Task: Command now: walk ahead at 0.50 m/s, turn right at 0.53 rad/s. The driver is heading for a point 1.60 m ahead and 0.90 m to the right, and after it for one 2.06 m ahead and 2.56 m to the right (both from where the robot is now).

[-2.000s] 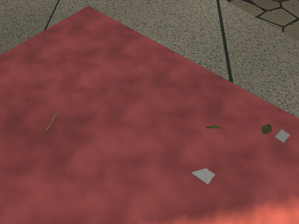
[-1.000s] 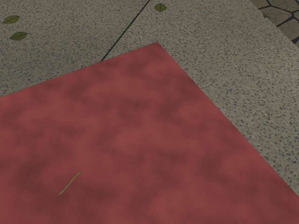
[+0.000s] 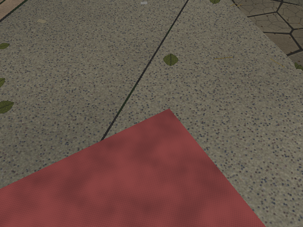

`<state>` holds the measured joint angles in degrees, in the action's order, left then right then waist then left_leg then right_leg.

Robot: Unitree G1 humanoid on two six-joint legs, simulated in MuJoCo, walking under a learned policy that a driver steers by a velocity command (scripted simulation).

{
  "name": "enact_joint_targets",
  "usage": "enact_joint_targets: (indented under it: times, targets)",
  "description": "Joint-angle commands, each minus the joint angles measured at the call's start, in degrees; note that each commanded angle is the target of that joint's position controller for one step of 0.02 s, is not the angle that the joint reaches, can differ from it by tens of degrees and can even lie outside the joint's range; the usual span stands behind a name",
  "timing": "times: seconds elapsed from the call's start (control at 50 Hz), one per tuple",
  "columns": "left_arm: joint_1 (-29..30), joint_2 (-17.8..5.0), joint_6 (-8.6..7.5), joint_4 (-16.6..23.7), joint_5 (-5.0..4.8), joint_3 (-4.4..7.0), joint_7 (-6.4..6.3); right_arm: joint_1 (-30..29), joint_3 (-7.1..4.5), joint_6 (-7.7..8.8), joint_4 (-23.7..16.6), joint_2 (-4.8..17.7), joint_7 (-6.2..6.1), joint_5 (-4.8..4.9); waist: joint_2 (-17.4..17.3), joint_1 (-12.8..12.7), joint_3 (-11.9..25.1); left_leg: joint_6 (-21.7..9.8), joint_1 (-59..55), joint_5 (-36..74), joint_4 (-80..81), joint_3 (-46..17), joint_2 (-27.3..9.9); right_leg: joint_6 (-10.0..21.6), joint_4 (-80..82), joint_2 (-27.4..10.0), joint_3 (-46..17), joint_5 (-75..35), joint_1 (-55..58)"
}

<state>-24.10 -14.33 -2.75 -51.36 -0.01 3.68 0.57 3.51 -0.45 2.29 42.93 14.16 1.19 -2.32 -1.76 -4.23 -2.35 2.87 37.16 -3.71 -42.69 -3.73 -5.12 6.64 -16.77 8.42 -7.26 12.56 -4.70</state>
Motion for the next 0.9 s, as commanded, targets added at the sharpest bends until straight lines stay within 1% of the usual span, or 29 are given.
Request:
enact_joint_targets:
  times: [0.02,0.06,0.08,0.12,0.14,0.16,0.18,0.2,0.22,0.24,0.28,0.32,0.38,0.44,0.5,0.58,0.62,0.64,0.66,0.68,0.7,0.72,0.74,0.76,0.78,0.8,0.82,0.84,0.9]
  targets:
    - [-4.44,-9.4,-0.26,2.63,0.5,2.23,-0.58,-7.62,-0.48,1.05,-6.04,4.01,0.06,0.48,5.73,-1.31,0.81,0.06,-0.68,1.84,4.53,2.99,3.58,5.84,0.98,-13.85,-12.19,-23.15,1.62]
    - [-4.18,-9.95,-0.16,3.3,0.99,2.44,-0.91,-8.68,-0.44,1.57,-7.06,4.67,0.02,0.73,6.26,-1.13,0.98,-0.72,-2.84,-0.14,7.92,2.22,4.52,5.38,-1.5,-14.82,-14.17,-25.06,3.25]
    - [-2.86,-10.38,-0.16,3.92,1.08,2.59,-1.13,-7.27,-0.6,1.84,-6.99,5.36,-0.07,0.81,6.63,0.04,1.19,-1.32,-6.16,-1.56,10.28,1.6,4.9,4.57,-2.73,-15.15,-15.17,-25.22,2.74]
    - [1.01,-11.51,-0.37,5.32,1.1,2.88,-1.08,0.66,-1.42,2.47,-4.88,7.42,-0.69,1.01,6.95,4.14,3.56,-3.05,-19.27,-5.45,14.74,1.92,6.98,2.43,-8.31,-14.09,-15.92,-28.84,-1.06]
    - [1.93,-11.14,-0.8,5.53,0.58,2.73,-0.58,7.51,-2.18,3.21,-3.15,9.2,-1.39,0.66,4.05,7.73,7.12,-4.68,-29.71,-4.3,18.5,0.77,5.52,0.99,-17.2,-10.84,-13.59,-28.45,-4.02]
    - [1.8,-7.52,-1.39,7.16,-0.29,1.69,-0.07,16.35,-3.29,3.66,-2.65,13.54,-2.48,-0.62,-2.47,10.91,15.33,-7.78,-42.7,-14.72,20.2,-10.56,-6.58,-0.56,-31.87,-7.46,-8.63,-17.03,-10.15]
    - [-4.1,-2.99,-1.19,8.83,-1.73,0.69,-0.19,17.21,-4.37,2.68,-3.06,17.98,-2.9,-1.4,-14.23,7.71,19.87,-13.61,-54.24,-19.48,25.36,-34.27,-20.38,-2.2,-45.58,0.93,-0.76,19.07,-27.21]
    - [-4.91,-7.73,-0.24,7.61,0.35,1.14,-0.74,15.25,-4.42,1.85,-2.78,14.78,-2.55,-0.42,-9.67,5.96,16.38,-15.49,-49.51,-25.83,26.12,-40.3,-20.66,-1.7,-52.24,-4.09,0.71,18.54,-33.19]
    - [-0.94,-8.62,0.25,7.08,1.16,1.41,-0.41,12.05,-3.18,1.73,-3.67,9.12,-2.25,0.06,-2.25,5.86,9.06,-14.2,-42.26,-25.2,27.1,-31.46,-17.49,-1.88,-53.36,-6.67,0.76,12.76,-33.46]
    - [2.09,-7.57,0.39,7.55,1.29,1.23,0.22,9.94,-2.49,1.88,-3.46,6.49,-1.95,0.21,-0.08,5.39,4.69,-12.88,-36.42,-17.71,28.66,-22.61,-14.12,-2.52,-51.37,-8.28,1.43,8.94,-32.31]
    - [3.34,-6.69,1.51,7.99,2.19,1.21,1.35,10.45,-2.2,2.54,-2.26,5.67,-1.98,0.38,-4.52,4.19,2.43,-10.76,-31.51,-6.37,30.54,-11.9,-9.87,-3.66,-49.06,-10.38,2.56,6.68,-30.03]
    - [4.18,-5.97,2.41,8.72,2.19,1.03,2.01,12.33,-2.48,3.57,-1.1,6.09,-1.59,1.06,-4.8,3.71,3.01,-11.0,-31.05,2.16,31.19,-7.1,-9.24,-4.16,-49.37,-10.51,3.33,4.79,-30.02]
    - [9.22,-5.32,2.9,10.92,2.27,0.7,2.8,14.05,-2.98,4.18,0.07,6.81,-1.31,1.47,-3.89,3.82,2.12,-12.0,-32.18,6.09,33.25,-1.95,-9.84,-4.97,-48.25,-11.63,3.66,0.19,-34.8]
    - [14.76,-4.69,2.93,13.03,2.1,0.23,3.28,15.92,-3.17,3.95,1.37,6.93,-1.22,1.27,-3.31,4.7,0.39,-11.94,-33.15,8.67,34.14,3.24,-9.09,-5.62,-42.5,-12.05,4.82,-5.08,-37.61]
    - [20.06,-3.44,2.57,14.81,1.95,-0.65,3.94,16.84,-3.4,3.79,2.27,7.44,-1.16,1.23,-3.38,5.79,-0.86,-10.86,-33.15,9.57,33.97,8.33,-8.06,-5.01,-32.28,-12.1,7.47,-10.74,-34.61]
    - [25.85,-3.51,2.39,17.37,2.27,-1.11,4.46,20.03,-3.97,3.05,4.02,9.24,-1.68,1.19,-3.23,7.42,-2.48,-9.77,-37.69,13.58,32.06,11.68,-10.01,-2.46,-22.89,-11.3,11.74,-7.39,-31.5]
    - [25.79,-4.0,2.39,17.85,2.59,-0.92,4.12,20.92,-4.18,2.25,4.86,10.31,-2.01,1.04,-3.63,6.96,-1.8,-8.9,-40.58,25.49,27.09,13.98,-10.49,-0.45,-19.89,-9.0,14.02,-2.02,-28.04]
    - [24.02,-4.48,2.36,17.53,2.79,-0.63,3.76,21.2,-4.37,1.83,5.21,11.32,-2.21,0.99,-4.33,5.98,-0.19,-8.48,-41.65,35.52,22.1,15.28,-10.62,0.74,-19.01,-6.87,15.29,1.35,-24.53]
    - [19.6,-5.31,2.12,16.42,2.95,-0.11,3.35,21.4,-4.53,1.31,5.44,12.24,-2.34,1.0,-4.46,3.97,2.78,-8.28,-42.09,42.72,14.11,16.28,-10.55,2.18,-17.56,-4.44,15.84,3.57,-19.18]
    - [10.86,-6.46,1.55,13.7,3.35,0.76,2.71,20.89,-4.47,0.84,5.14,12.49,-2.41,1.32,-2.67,-0.06,7.85,-7.27,-38.22,40.8,1.89,17.8,-9.56,3.9,-13.2,-2.3,15.43,1.58,-7.85]
    - [1.13,-10.76,1.31,11.05,3.8,2.39,1.66,21.04,-3.95,0.83,3.41,10.91,-2.28,1.05,2.96,-3.79,14.56,-5.51,-25.98,22.88,-14.92,17.99,-8.15,6.63,-10.96,-9.83,3.99,7.25,7.8]
    - [3.15,-17.73,1.57,12.15,2.62,3.94,0.87,22.3,-2.58,1.17,-1.19,4.27,-0.94,0.96,17.16,0.78,18.45,-2.01,-0.05,-27.96,-34.01,15.37,2.85,14.0,-6.59,-26.81,-26.67,7.25,23.81]
    - [-0.01,-16.92,2.1,12.91,0.96,4.04,0.48,14.89,-3.53,1.58,-2.56,9.2,-0.89,0.38,7.94,-3.75,19.74,-2.14,6.05,-26.47,-38.59,3.57,3.96,15.18,-1.11,-28.07,-35.02,1.94,23.81]
    - [2.29,-15.15,2.17,11.38,0.84,3.59,-0.03,11.47,-3.32,2.1,-3.79,8.47,-0.69,1.33,5.57,-1.89,11.54,-2.69,8.84,-19.71,-36.85,2.33,1.02,14.07,-1.13,-26.36,-24.72,-5.68,18.22]
    - [4.52,-12.06,1.93,10.94,0.59,2.77,-0.24,12.33,-2.85,2.62,-3.15,7.69,-0.85,1.42,2.86,0.82,6.38,-2.78,5.61,-16.0,-31.14,2.69,-0.83,12.06,-0.56,-23.8,-18.7,-13.85,9.86]
    - [7.02,-10.48,1.56,11.18,0.48,2.27,-0.37,13.07,-2.89,2.19,-2.54,7.54,-0.92,0.82,1.89,3.25,4.16,-2.44,1.78,-15.56,-27.39,2.42,-1.93,10.35,0.27,-20.7,-14.45,-18.3,4.04]
    - [9.02,-9.07,1.23,11.54,0.21,1.75,-0.4,15.01,-2.8,1.17,-2.11,7.41,-0.84,-0.08,2.65,5.33,4.02,-1.78,-2.09,-15.63,-25.31,2.21,-2.32,9.74,1.41,-18.49,-11.53,-20.73,-0.2]
    - [9.36,-8.53,0.72,11.67,0.08,1.48,-0.21,15.9,-2.86,0.14,-1.87,7.24,-0.66,-0.54,3.18,6.12,4.49,-1.25,-4.23,-15.91,-23.88,2.4,-2.18,9.78,2.06,-17.51,-10.25,-22.61,-2.46]
    - [6.85,-9.86,-0.28,10.49,0.16,1.89,0.06,13.15,-2.67,-1.27,-2.86,5.81,-0.21,-0.57,2.96,6.0,3.31,-0.05,-3.04,-11.83,-18.57,3.5,-1.5,9.84,4.28,-15.27,-8.8,-20.51,-5.49]
